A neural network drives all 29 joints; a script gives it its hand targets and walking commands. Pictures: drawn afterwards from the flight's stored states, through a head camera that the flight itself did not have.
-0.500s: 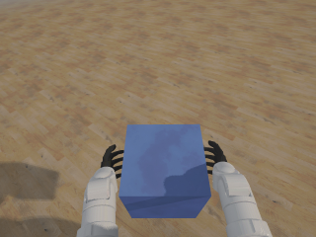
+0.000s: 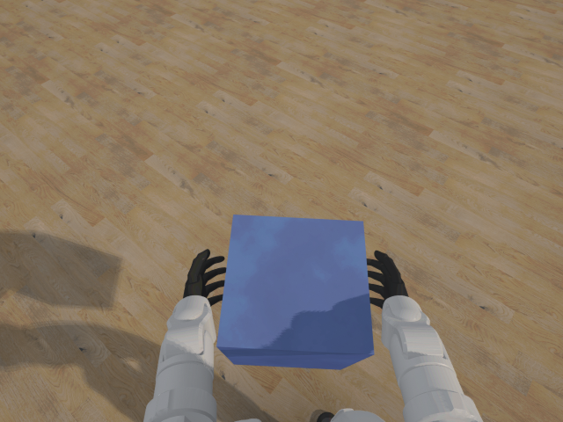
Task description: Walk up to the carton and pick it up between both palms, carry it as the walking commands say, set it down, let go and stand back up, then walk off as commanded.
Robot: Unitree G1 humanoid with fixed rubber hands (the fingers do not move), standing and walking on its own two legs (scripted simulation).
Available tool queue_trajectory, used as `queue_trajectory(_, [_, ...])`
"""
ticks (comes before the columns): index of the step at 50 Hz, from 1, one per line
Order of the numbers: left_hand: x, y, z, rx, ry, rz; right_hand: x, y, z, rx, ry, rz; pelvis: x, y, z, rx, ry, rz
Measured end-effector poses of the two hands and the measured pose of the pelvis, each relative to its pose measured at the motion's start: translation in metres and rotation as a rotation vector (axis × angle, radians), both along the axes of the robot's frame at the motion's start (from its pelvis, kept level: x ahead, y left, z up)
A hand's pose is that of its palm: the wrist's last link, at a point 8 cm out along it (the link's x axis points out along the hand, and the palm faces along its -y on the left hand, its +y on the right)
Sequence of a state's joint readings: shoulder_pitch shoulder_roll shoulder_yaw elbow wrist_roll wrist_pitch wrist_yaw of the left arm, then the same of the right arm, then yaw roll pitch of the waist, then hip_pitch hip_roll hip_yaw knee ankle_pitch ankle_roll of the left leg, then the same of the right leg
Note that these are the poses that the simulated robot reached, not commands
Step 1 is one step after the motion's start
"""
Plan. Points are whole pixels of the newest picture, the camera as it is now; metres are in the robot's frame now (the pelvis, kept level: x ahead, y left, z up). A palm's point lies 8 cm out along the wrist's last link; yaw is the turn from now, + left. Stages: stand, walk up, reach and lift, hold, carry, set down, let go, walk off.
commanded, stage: set down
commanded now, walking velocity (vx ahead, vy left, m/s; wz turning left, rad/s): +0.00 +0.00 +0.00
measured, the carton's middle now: (292, 299) +0.33 +0.01 -0.13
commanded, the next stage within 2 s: none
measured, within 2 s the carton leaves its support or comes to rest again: neither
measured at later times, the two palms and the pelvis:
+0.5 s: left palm (223, 324) +0.29 +0.13 -0.14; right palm (390, 320) +0.29 -0.16 -0.15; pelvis -0.05 -0.01 -0.05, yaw +2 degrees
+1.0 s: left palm (229, 322) +0.32 +0.14 -0.24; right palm (374, 320) +0.32 -0.16 -0.24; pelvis -0.06 -0.02 -0.11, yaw +3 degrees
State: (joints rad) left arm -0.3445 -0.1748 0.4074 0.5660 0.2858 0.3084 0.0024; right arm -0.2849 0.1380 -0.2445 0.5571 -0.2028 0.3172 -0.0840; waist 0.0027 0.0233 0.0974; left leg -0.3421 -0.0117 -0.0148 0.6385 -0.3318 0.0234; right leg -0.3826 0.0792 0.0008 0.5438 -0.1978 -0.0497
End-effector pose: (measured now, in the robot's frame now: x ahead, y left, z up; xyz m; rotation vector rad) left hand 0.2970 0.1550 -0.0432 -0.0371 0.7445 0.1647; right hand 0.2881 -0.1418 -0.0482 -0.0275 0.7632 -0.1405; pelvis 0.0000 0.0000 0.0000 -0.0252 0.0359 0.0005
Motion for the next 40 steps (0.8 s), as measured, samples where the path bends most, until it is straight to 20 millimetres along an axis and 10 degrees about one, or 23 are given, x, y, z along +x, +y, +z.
queue_trajectory(19, [-0.019, -0.013, -0.089, 0.106, -0.033, -0.014, 0.0, -0.009, -0.087, -0.077, -0.051, 0.057, -0.032, 0.003, -0.039, -0.002, 0.271, 0.032])
queue_trajectory(40, [0.003, -0.025, -0.156, 0.149, 0.0, -0.079, 0.01, -0.023, -0.159, -0.071, -0.039, 0.021, -0.06, -0.021, -0.081, 0.029, 0.278, 0.042])
